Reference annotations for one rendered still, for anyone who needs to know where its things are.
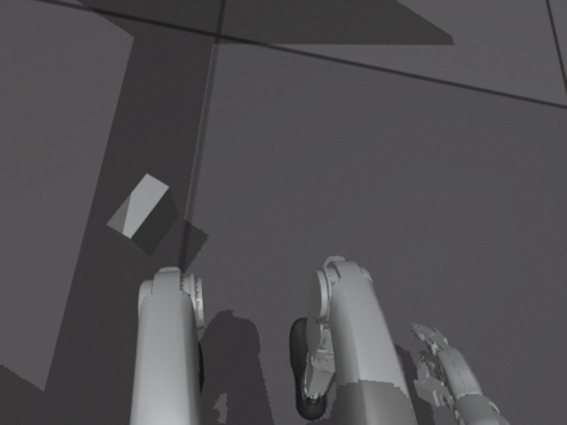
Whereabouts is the carton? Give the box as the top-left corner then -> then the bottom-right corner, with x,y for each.
106,174 -> 179,257

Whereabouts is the right robot foot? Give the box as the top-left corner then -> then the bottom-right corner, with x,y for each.
290,318 -> 326,421

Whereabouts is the right robot arm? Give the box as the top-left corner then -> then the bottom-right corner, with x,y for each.
453,394 -> 509,425

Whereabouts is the right robot hand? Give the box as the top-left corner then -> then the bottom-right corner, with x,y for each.
410,323 -> 484,411

